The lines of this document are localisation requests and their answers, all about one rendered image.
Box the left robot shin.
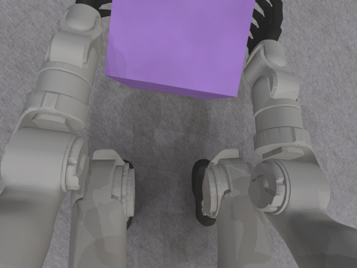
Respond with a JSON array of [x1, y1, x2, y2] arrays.
[[71, 149, 129, 220]]

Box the robot left hand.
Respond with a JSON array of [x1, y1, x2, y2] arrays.
[[75, 0, 112, 18]]

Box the left robot thigh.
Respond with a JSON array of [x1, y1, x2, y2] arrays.
[[67, 160, 135, 268]]

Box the left robot forearm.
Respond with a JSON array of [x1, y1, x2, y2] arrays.
[[1, 3, 103, 181]]

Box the carton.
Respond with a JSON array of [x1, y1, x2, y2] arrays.
[[104, 0, 255, 99]]

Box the right robot upper arm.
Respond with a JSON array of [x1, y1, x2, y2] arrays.
[[248, 158, 357, 268]]

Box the left robot upper arm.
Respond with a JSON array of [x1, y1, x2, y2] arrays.
[[0, 126, 89, 268]]

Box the right robot forearm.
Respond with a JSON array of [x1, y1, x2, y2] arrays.
[[243, 40, 323, 171]]

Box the robot right hand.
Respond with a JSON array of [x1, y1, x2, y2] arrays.
[[247, 0, 283, 55]]

